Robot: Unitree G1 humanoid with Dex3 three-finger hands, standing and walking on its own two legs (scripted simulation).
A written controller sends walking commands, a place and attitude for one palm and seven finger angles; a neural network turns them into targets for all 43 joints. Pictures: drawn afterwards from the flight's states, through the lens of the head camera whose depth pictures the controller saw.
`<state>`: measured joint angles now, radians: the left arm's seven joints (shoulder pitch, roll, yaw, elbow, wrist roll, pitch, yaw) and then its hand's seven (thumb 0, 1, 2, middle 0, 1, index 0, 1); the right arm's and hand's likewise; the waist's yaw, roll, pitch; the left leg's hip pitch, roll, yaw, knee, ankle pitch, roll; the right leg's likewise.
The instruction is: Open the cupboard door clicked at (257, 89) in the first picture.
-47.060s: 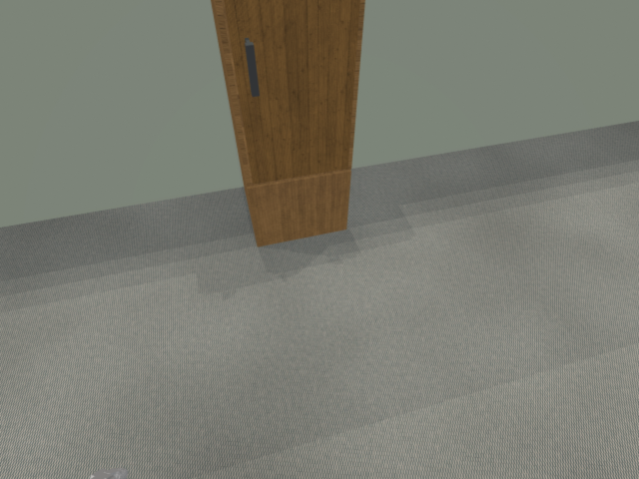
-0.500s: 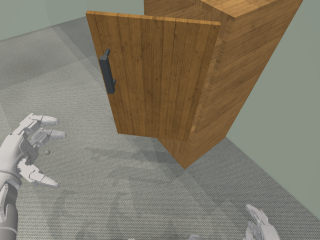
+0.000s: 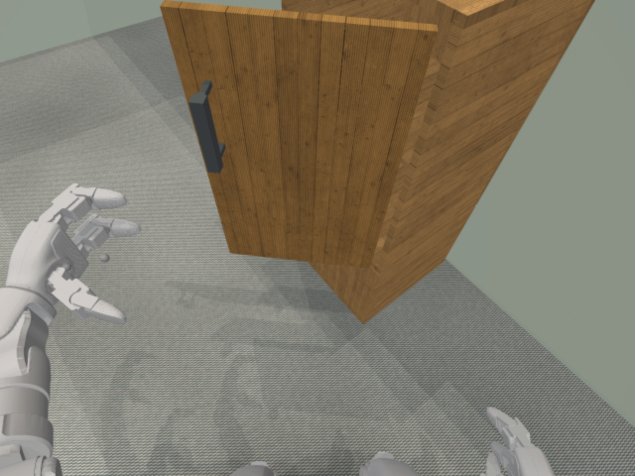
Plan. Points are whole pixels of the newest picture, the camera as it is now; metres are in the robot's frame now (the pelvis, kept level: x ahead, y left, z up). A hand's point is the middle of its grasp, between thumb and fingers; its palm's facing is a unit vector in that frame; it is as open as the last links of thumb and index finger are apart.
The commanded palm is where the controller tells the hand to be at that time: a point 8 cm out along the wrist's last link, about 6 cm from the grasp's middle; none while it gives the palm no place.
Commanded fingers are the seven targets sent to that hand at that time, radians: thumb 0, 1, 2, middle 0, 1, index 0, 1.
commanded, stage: move the hooked fingers beside the handle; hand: left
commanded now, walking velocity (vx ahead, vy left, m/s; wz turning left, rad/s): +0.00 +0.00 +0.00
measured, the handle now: (211, 128) +0.61 +0.20 +0.06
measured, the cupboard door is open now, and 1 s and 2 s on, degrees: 46 46 46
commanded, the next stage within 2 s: none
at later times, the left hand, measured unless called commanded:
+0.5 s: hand (134, 205) +0.43 +0.26 +0.07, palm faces -0.07 -1.00 -0.02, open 13.9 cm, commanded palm +0.41 +0.32 +0.07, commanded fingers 0.00 -0.50 0.30 -0.30 -1.20 -0.30 -1.20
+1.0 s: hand (144, 163) +0.50 +0.27 +0.07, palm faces -0.09 -1.00 -0.02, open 14.0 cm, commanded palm +0.50 +0.32 +0.06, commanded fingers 0.00 -0.50 0.30 -0.30 -1.20 -0.30 -1.20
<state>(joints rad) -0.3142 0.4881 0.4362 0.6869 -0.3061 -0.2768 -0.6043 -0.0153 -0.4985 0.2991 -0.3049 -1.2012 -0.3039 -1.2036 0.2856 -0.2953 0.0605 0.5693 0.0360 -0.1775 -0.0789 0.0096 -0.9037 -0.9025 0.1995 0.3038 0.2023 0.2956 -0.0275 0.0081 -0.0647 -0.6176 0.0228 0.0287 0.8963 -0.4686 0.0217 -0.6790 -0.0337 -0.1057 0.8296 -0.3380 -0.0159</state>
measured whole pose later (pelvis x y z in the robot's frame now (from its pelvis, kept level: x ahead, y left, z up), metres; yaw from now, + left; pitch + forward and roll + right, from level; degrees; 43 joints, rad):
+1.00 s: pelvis +0.00 +0.01 -0.02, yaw -2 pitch +22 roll -3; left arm -0.93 0.78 0.53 1.24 -0.12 -0.32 -0.59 -0.02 -0.50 0.30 -0.30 -1.20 -0.30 -1.20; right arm 0.40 -0.31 0.07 0.58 0.01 0.05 -0.04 0.00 -0.91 -0.90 0.20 0.30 0.20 0.30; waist -0.18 0.00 -0.07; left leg -0.89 0.05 0.03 1.02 -0.51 0.04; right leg -0.94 -0.01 -0.10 0.90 -0.33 -0.01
